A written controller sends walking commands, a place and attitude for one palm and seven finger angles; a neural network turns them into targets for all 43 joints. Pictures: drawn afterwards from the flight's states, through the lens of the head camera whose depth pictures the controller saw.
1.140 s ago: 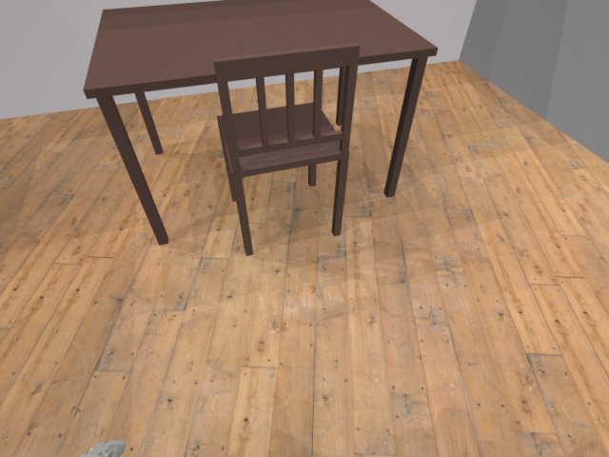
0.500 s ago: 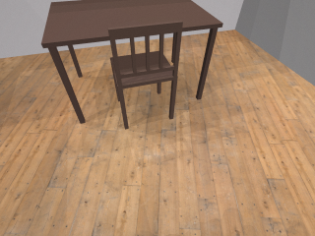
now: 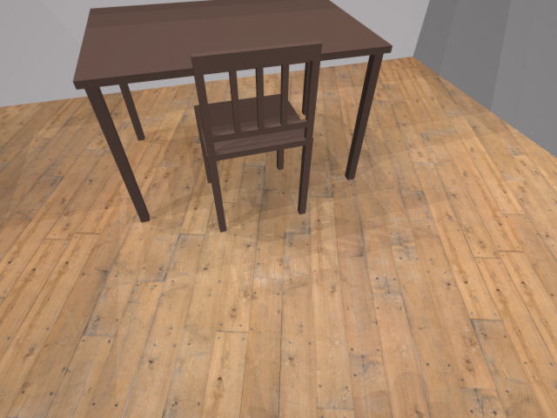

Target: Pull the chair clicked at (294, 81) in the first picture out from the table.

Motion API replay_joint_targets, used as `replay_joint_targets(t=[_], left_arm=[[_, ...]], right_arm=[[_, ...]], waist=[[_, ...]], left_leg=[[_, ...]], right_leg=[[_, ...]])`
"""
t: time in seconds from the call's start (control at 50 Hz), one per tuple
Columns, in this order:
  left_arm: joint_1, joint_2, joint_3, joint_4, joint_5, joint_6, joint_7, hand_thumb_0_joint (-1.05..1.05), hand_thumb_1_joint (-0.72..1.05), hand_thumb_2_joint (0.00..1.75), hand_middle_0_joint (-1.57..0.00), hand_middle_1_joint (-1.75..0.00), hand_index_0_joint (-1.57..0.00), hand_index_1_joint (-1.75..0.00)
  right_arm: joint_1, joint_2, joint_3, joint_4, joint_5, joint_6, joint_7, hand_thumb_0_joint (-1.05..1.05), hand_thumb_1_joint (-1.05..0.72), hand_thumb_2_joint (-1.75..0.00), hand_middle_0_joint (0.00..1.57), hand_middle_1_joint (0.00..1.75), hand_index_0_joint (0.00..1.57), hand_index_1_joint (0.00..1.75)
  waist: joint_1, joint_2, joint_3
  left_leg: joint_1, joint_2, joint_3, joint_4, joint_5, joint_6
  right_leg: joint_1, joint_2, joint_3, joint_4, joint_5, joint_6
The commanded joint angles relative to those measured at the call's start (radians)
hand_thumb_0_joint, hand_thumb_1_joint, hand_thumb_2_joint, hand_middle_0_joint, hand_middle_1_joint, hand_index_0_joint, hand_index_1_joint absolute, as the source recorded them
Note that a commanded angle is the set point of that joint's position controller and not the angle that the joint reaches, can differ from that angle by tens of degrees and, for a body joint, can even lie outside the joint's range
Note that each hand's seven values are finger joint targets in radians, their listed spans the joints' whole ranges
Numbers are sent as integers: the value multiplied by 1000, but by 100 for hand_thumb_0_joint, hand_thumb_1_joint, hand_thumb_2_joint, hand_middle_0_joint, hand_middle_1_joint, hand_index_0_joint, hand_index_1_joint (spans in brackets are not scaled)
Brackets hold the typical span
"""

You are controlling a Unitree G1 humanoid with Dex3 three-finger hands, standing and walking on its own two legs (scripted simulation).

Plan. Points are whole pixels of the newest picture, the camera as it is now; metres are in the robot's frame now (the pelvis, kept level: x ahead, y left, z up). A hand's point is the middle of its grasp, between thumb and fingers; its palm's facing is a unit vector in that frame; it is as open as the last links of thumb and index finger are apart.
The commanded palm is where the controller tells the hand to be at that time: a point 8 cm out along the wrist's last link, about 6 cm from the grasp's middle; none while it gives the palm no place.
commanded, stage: look at it before walking up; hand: left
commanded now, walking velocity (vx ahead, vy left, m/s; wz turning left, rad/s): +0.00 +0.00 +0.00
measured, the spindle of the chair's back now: (260, 98) +1.15 +0.12 -0.12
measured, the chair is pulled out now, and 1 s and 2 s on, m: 0.00 0.00 0.00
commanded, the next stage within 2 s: walk to a spot facing it in 0.30 s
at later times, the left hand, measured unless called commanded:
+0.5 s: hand out of the picture +0.08 +0.25 -0.16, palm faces -0.03 -0.94 -0.34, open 7.3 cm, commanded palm none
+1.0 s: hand out of the picture +0.05 +0.15 -0.17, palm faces -0.16 -0.97 -0.20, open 7.3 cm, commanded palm none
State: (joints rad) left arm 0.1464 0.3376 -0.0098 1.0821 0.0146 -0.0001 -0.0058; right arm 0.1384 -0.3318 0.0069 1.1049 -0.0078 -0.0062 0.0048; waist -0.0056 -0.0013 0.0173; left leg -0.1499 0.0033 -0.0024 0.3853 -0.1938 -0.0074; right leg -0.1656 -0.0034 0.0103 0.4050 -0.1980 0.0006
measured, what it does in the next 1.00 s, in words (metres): lifts its left foot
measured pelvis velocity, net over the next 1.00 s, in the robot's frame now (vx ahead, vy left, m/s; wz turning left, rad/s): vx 0.07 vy -0.03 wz -0.26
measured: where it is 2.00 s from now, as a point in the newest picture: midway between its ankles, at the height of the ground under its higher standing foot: (310, 378)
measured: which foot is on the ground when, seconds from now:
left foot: down 0.00-0.82, up 0.84-1.00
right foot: down 0.00-1.00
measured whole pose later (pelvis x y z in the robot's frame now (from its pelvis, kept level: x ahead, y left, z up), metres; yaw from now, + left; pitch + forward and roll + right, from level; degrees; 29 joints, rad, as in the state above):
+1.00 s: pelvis +0.07 -0.03 +0.00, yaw -15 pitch +0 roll +0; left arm 0.46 0.16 0.03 1.01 0.02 -0.03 -0.01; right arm 0.19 -0.23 -0.05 0.98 -0.02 0.02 0.02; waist 0.05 0.02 0.02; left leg -0.53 0.08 0.06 1.11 -0.32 -0.04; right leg -0.16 0.07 0.05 0.46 -0.30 -0.07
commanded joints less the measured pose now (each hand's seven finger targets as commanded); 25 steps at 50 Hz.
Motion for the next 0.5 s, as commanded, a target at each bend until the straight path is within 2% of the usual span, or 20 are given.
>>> replay_joint_targets(t=[0.0,0.24,0.38,0.42,0.48], left_arm=[[-38,203,43,-61,-3,-26,16,0,90,90,-20,-30,-20,-30],[-35,207,43,-57,-2,-27,16,0,90,90,-20,-30,-20,-30],[-39,205,43,-54,-3,-26,16,0,90,90,-20,-30,-20,-30],[-43,208,48,-63,-2,-22,14,0,90,90,-20,-30,-20,-30],[13,105,35,-67,-3,10,18,0,90,90,-20,-30,-20,-30]], right_arm=[[-57,-205,-43,-64,-2,-26,-16,0,-90,-90,20,30,20,30],[-54,-206,-42,-62,0,-26,-17,0,-90,-90,20,30,20,30],[-60,-207,-41,-57,0,-26,-17,0,-90,-90,20,30,20,30],[-53,-212,-45,-60,-2,-26,-21,0,-90,-90,20,30,20,30],[12,-97,-32,-62,-4,-6,-27,0,-90,-90,20,30,20,30]], waist=[[8,-3,-18],[7,2,-40],[7,-1,-26],[4,-2,-29],[0,2,-22]], left_leg=[[-3,108,-102,-73,65,34],[13,112,-101,-76,91,33],[13,113,-103,-85,91,32],[35,119,-85,-68,100,29],[33,125,-33,-11,99,12]], right_leg=[[-19,-112,108,-94,36,-30],[6,-113,102,-94,70,-29],[6,-112,101,-98,72,-27],[-13,-106,117,-86,111,-33],[-63,-102,132,-28,176,-21]])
